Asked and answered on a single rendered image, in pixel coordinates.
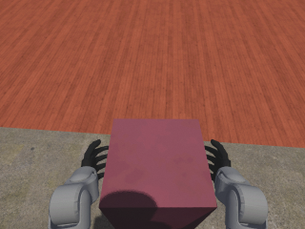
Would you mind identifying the left robot forearm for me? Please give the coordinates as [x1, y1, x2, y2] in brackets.
[48, 166, 99, 229]

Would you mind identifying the right robot hand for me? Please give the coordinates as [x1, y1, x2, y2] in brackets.
[204, 139, 232, 183]

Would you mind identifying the left robot hand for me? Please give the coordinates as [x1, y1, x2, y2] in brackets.
[81, 139, 109, 180]

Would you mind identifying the right robot forearm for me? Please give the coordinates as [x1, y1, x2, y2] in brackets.
[214, 166, 269, 229]

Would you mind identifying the carton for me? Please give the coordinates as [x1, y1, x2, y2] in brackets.
[98, 118, 217, 229]

